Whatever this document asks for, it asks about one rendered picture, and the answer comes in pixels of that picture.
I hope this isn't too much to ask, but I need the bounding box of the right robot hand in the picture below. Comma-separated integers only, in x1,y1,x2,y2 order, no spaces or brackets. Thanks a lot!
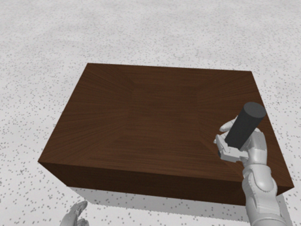
214,116,267,168

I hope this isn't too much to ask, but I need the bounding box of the can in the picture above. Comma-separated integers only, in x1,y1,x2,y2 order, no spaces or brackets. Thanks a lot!
218,102,266,161

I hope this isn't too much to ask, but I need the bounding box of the left robot hand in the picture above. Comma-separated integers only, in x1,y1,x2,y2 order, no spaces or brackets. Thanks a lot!
60,201,89,226

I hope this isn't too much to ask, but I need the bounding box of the right robot arm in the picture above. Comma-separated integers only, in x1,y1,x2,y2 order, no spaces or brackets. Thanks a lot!
242,163,288,226

